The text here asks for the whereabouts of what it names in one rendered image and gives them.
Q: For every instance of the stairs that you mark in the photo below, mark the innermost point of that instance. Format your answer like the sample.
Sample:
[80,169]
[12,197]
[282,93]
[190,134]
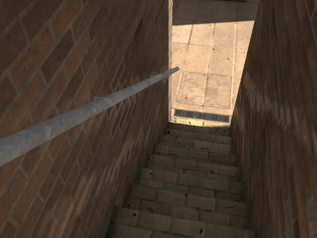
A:
[190,187]

